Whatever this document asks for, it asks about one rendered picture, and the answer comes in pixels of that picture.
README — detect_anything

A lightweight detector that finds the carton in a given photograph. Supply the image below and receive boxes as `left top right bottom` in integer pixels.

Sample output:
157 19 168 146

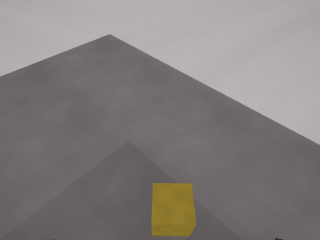
151 183 196 237

